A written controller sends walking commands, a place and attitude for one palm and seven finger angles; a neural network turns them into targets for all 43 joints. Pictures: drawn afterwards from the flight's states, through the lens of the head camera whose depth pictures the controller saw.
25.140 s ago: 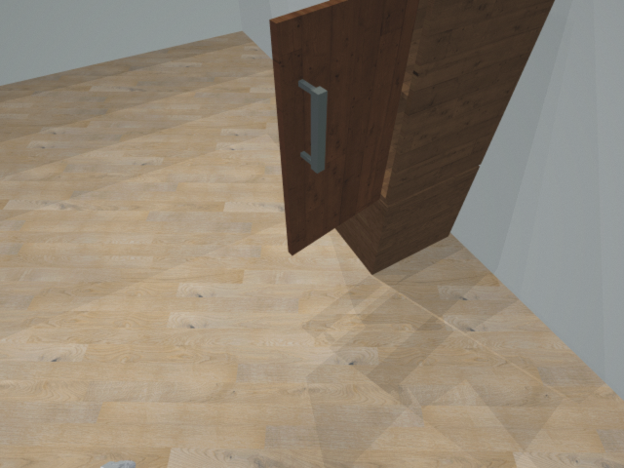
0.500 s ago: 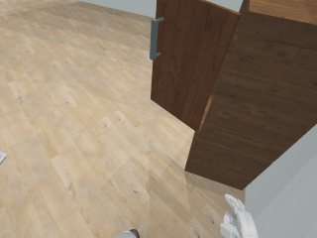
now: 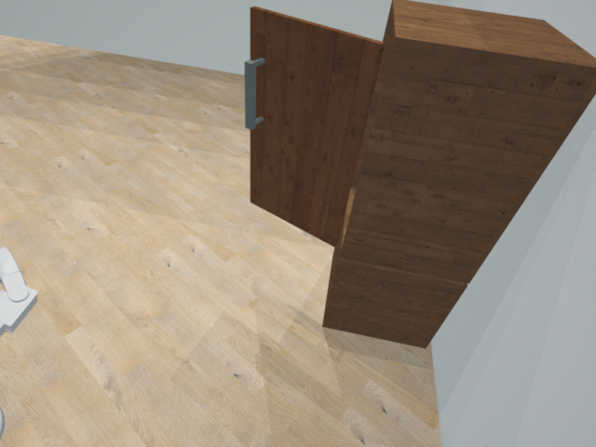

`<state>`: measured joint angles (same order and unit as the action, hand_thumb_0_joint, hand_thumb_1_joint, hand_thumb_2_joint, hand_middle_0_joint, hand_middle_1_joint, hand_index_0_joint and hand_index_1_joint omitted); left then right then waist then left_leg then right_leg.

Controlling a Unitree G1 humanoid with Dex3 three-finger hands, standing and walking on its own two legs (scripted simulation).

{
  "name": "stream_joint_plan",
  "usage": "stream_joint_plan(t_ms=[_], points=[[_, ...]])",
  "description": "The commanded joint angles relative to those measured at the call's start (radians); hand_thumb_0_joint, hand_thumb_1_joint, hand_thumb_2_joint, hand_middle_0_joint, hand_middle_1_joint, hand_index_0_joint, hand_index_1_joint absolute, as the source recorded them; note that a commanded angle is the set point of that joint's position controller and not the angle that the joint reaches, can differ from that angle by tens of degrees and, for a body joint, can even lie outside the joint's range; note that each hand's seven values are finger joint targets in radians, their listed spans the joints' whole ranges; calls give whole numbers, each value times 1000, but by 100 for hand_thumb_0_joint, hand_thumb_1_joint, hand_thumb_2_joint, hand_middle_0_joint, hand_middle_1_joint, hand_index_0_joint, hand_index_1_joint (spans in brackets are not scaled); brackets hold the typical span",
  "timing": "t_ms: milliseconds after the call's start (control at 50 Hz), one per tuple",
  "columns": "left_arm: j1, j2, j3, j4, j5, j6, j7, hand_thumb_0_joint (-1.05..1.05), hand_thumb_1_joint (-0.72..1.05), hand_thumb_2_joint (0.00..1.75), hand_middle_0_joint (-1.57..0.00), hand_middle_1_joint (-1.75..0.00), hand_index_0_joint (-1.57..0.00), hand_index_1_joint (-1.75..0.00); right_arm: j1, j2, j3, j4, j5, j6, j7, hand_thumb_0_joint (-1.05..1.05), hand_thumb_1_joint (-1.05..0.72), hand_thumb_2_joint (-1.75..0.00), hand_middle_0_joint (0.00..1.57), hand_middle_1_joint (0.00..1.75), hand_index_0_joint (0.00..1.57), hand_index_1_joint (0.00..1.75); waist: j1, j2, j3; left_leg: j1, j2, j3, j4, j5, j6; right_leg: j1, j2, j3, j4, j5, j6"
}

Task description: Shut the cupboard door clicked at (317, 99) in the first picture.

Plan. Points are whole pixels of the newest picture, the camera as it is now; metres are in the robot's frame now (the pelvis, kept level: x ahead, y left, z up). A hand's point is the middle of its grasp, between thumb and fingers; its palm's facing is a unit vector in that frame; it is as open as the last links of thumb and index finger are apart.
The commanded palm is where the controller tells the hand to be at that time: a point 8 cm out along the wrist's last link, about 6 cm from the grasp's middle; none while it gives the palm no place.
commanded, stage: stop stepping back and stand still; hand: left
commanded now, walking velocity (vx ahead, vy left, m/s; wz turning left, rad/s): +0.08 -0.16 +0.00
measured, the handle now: (255, 94) +0.92 +0.15 +0.08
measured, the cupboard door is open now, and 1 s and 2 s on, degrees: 66 66 66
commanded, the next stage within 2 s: let the arm hang, fingers relaxed in 1.46 s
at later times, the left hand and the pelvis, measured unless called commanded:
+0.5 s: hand (26, 305) +0.21 +0.29 +0.15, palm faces +0.52 -0.79 -0.32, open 7.4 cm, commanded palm +0.15 +0.32 +0.20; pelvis +0.01 +0.02 +0.02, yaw +0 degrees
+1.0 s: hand (8, 299) +0.21 +0.30 +0.16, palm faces +0.39 -0.82 -0.42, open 7.4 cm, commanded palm +0.15 +0.34 +0.20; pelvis +0.01 +0.05 +0.02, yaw -1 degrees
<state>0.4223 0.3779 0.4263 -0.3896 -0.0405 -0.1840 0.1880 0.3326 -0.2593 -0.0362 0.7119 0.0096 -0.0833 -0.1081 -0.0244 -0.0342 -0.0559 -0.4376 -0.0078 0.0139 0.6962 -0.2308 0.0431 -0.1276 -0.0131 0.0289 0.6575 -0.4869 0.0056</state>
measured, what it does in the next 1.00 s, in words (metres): steps on the spot: right foot, then left foot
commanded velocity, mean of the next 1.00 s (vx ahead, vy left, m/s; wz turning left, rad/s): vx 0.04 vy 0.00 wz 0.00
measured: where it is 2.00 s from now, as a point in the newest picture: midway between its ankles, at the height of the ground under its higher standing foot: outside the picture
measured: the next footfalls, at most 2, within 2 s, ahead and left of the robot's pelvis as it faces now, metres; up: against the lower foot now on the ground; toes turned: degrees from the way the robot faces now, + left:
right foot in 0.18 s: -0.01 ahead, -0.08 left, +0.00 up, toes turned -5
left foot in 0.50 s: +0.09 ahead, +0.16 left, +0.00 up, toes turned +4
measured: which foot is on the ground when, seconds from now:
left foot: down 0.00-0.20, up 0.22-0.48, down 0.50-1.00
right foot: up 0.00-0.16, down 0.18-1.00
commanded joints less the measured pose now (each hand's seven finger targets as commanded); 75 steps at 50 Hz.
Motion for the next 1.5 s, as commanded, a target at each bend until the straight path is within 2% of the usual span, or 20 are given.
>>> stream_joint_plan(t_ms=[0,60,120,140,180,200,260,320,420,480,540,580,620,680,720,860,1000,1120,1220,1480], points=[[-95,262,116,-403,1,-104,8,0,90,90,-20,-30,-20,-30,-158,-75,-7,-199,-29,-123,12,0,-90,-90,20,30,20,30,9,306,-4,144,258,-460,-609,-458,-45,-167,70,-10,148,-23,-17],[120,244,139,-497,-18,-100,-1,0,90,90,-20,-30,-20,-30,-177,-56,-5,-224,-33,-128,40,0,-90,-90,20,30,20,30,31,313,-152,162,200,-249,-584,-369,-67,-15,102,-87,27,5,-31],[265,251,168,-452,-20,-67,-3,0,90,90,-20,-30,-20,-30,-181,-44,2,-234,-26,-90,49,0,-90,-90,20,30,20,30,19,305,-148,46,117,-77,-454,-343,-67,145,91,-136,-216,49,-54],[333,269,199,-368,-25,-49,-3,0,90,90,-20,-30,-20,-30,-171,-39,3,-230,-25,-69,46,0,-90,-90,20,30,20,30,22,212,-146,5,82,-35,-332,-326,-68,150,33,-77,-274,39,-80],[234,271,192,-325,-27,-23,0,0,90,90,-20,-30,-20,-30,-175,-33,0,-222,-28,-11,37,0,-90,-90,20,30,20,30,15,-124,-6,-196,20,9,141,-217,-68,-13,-311,418,-515,-201,-219],[146,282,201,-294,-35,-33,4,0,90,90,-20,-30,-20,-30,-178,-48,2,-200,-35,-8,31,0,-90,-90,20,30,20,30,11,-110,78,-258,37,-12,281,-177,-72,-67,-378,426,-559,-96,-254],[104,194,125,-53,-19,-26,1,0,90,90,-20,-30,-20,-30,-149,-45,12,-187,-12,-17,35,0,-90,-90,20,30,20,30,-14,-90,73,-223,73,-47,270,-95,-66,-76,-279,243,-437,75,-195],[-22,171,53,33,-2,-26,-5,0,90,90,-20,-30,-20,-30,-194,-50,19,-174,-8,-20,20,0,-90,-90,20,30,20,30,8,-111,135,-82,52,47,84,-41,-52,-148,-198,83,-412,256,-131],[-168,166,-32,-219,16,-43,3,0,90,90,-20,-30,-20,-30,-227,-63,1,-202,-10,-72,9,0,-90,-90,20,30,20,30,41,-136,98,140,22,100,-137,34,-20,-106,-178,57,-328,517,-77],[-155,252,59,-462,11,-73,16,0,90,90,-20,-30,-20,-30,-197,-87,-19,-229,-6,-88,6,0,-90,-90,20,30,20,30,25,150,-53,401,119,-29,-240,375,19,-117,-88,-26,-58,585,-14],[30,323,187,-487,12,-83,27,0,90,90,-20,-30,-20,-30,-167,-57,-14,-239,-12,-87,24,0,-90,-90,20,30,20,30,40,384,-132,509,220,-135,-236,734,74,-227,3,-82,33,183,3],[60,284,177,-472,5,-83,19,0,90,90,-20,-30,-20,-30,-188,-53,-8,-243,-6,-84,41,0,-90,-90,20,30,20,30,36,348,-75,345,225,-103,-271,526,40,-122,5,-80,-90,97,-3],[130,254,192,-374,-6,-79,14,0,90,90,-20,-30,-20,-30,-180,-58,-4,-248,8,-74,43,0,-90,-90,20,30,20,30,28,249,-39,208,180,-38,-253,317,-1,-11,0,-77,-234,300,-4],[200,220,179,-245,-22,-67,4,0,90,90,-20,-30,-20,-30,-145,-53,-7,-246,10,-43,48,0,-90,-90,20,30,20,30,-4,43,-98,191,114,28,-132,344,-45,29,-96,40,-219,741,-41],[217,189,144,-182,-30,-43,-4,0,90,90,-20,-30,-20,-30,-145,-55,-11,-243,16,-21,49,0,-90,-90,20,30,20,30,-3,-47,-135,208,103,46,-127,355,-49,39,-113,38,-197,853,-36],[93,227,101,-314,-13,-23,-8,0,90,90,-20,-30,-20,-30,-192,-50,12,-263,9,-11,18,0,-90,-90,20,30,20,30,9,61,-132,271,140,0,-215,428,-21,-14,-46,-49,-174,625,2],[62,241,127,-368,-6,-48,10,0,90,90,-20,-30,-20,-30,-204,-41,24,-247,-1,-39,14,0,-90,-90,20,30,20,30,15,212,-32,175,124,-29,-307,64,-26,-49,-31,-41,-247,318,-12],[109,178,105,-209,-10,-41,0,0,90,90,-20,-30,-20,-30,-194,-49,15,-249,2,-35,19,0,-90,-90,20,30,20,30,10,159,72,88,116,-41,-378,-221,-39,-103,-11,-37,-325,124,-19],[66,161,64,-202,-7,-32,-7,0,90,90,-20,-30,-20,-30,-196,-60,6,-253,3,-40,19,0,-90,-90,20,30,20,30,11,82,44,138,105,-39,-371,-211,-45,-132,-11,-33,-348,79,-20],[28,191,84,-269,2,-38,5,0,90,90,-20,-30,-20,-30,-205,-46,17,-239,-5,-58,13,0,-90,-90,20,30,20,30,17,132,23,180,98,-35,-337,-116,-42,-120,-26,-20,-346,151,-21]])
